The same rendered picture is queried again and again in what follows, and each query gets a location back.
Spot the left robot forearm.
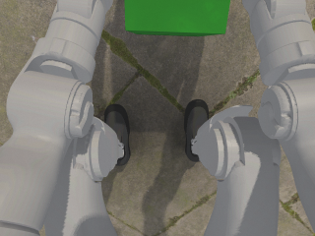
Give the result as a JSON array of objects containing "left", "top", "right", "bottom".
[{"left": 6, "top": 0, "right": 113, "bottom": 122}]

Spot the left robot upper arm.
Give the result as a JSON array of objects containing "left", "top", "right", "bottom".
[{"left": 0, "top": 70, "right": 95, "bottom": 236}]

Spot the robot right thigh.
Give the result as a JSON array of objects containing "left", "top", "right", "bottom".
[{"left": 203, "top": 116, "right": 281, "bottom": 236}]

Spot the right robot forearm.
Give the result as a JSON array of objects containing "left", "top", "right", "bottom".
[{"left": 242, "top": 0, "right": 315, "bottom": 87}]

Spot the robot thigh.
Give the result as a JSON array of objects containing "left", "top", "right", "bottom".
[
  {"left": 203, "top": 116, "right": 281, "bottom": 236},
  {"left": 44, "top": 123, "right": 118, "bottom": 236}
]

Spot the carton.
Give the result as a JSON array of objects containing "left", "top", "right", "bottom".
[{"left": 124, "top": 0, "right": 230, "bottom": 36}]

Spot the robot left thigh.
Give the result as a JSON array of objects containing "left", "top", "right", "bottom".
[{"left": 44, "top": 123, "right": 118, "bottom": 236}]

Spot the right robot upper arm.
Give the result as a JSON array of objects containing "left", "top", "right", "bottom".
[{"left": 257, "top": 77, "right": 315, "bottom": 233}]

